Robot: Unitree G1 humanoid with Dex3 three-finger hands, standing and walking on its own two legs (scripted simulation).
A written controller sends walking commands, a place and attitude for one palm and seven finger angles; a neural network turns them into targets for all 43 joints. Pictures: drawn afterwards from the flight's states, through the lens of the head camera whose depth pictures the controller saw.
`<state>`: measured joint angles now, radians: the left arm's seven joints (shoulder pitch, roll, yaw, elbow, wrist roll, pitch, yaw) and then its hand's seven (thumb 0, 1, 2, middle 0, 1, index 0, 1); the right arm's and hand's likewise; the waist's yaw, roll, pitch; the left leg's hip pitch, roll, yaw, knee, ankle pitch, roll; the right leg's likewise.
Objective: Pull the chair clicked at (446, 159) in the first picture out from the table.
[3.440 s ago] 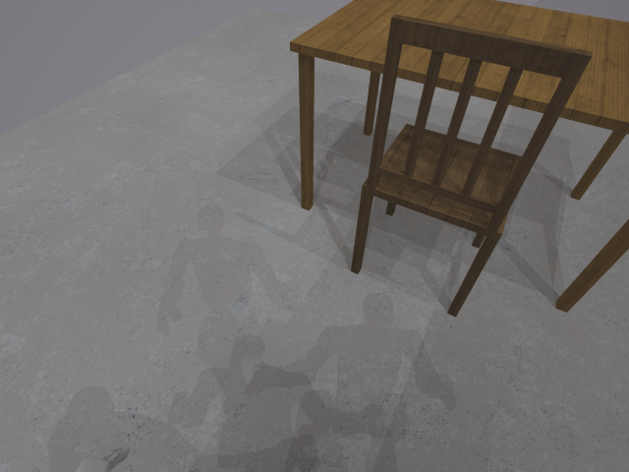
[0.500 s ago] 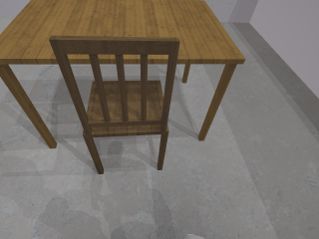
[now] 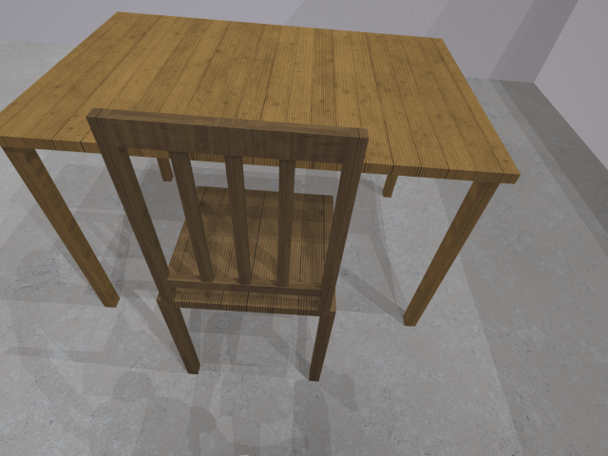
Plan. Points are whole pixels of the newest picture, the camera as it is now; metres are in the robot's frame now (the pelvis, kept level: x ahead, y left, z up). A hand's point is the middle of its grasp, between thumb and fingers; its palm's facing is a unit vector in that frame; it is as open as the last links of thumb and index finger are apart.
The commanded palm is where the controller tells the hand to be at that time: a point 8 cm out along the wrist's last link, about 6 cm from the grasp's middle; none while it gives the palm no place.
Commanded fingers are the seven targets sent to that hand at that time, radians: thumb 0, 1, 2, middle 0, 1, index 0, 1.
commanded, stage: come to a stop and stand still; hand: left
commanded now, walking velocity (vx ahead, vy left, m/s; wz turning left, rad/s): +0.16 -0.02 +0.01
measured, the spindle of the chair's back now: (240, 228) +0.51 +0.15 -0.05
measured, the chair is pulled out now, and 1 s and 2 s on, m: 0.00 0.00 0.00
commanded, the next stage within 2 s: look again from close up in 1.18 s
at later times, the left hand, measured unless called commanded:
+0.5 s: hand out of the picture +0.07 +0.15 -0.17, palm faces +0.00 -0.97 -0.26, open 7.4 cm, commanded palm none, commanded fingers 0.00 0.90 0.90 -0.20 -0.30 -0.20 -0.30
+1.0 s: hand out of the picture -0.01 +0.17 -0.18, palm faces +0.08 -0.98 -0.20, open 7.4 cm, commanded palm none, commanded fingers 0.00 0.90 0.90 -0.20 -0.30 -0.20 -0.30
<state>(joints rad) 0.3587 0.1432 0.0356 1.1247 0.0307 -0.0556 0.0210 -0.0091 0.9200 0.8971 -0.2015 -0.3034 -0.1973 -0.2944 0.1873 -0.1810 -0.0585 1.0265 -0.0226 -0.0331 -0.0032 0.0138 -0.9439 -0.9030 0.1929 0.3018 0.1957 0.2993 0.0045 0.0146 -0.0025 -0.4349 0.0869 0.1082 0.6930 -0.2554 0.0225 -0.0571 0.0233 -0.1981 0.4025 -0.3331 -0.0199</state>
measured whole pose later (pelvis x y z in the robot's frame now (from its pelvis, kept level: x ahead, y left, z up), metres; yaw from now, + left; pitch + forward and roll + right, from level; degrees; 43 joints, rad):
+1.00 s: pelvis +0.00 -0.02 +0.01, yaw +0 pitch -1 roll +0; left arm 0.31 0.19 0.05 1.09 0.03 0.04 0.03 0.00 0.91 0.90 -0.20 -0.30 -0.20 -0.29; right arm 0.28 -0.14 -0.02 1.06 -0.02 0.01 -0.03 0.01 -0.91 -0.90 0.19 0.30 0.20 0.30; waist 0.03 -0.04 -0.01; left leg -0.14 0.00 0.05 0.45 -0.29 0.01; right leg -0.31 -0.05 -0.04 0.60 -0.33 0.00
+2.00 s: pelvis +0.01 -0.06 +0.01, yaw +0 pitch -1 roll +1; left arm 0.29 0.14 0.00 1.12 0.01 -0.03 0.03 0.01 0.92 0.90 -0.20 -0.30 -0.20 -0.29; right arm 0.34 -0.16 0.02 1.14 -0.01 -0.01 -0.03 0.01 -0.91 -0.90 0.19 0.30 0.20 0.30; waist -0.01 0.04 0.03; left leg -0.12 0.06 0.02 0.42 -0.28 -0.05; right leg -0.19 0.05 -0.08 0.44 -0.24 -0.08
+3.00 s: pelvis +0.00 -0.03 +0.01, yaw -1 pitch -1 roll +1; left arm 0.31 0.12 -0.01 1.12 0.01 -0.02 0.03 0.00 0.91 0.90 -0.20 -0.30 -0.20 -0.29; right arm 0.31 -0.12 0.02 1.16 -0.01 -0.02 -0.04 0.01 -0.91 -0.90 0.20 0.30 0.20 0.30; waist 0.00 0.01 0.03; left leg -0.11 0.01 0.05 0.41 -0.28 -0.01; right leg -0.20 0.01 -0.05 0.46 -0.24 -0.04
